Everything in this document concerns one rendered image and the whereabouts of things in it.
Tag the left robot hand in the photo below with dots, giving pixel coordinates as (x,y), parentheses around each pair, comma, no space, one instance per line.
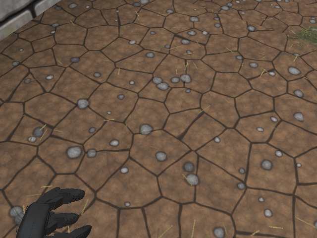
(39,220)

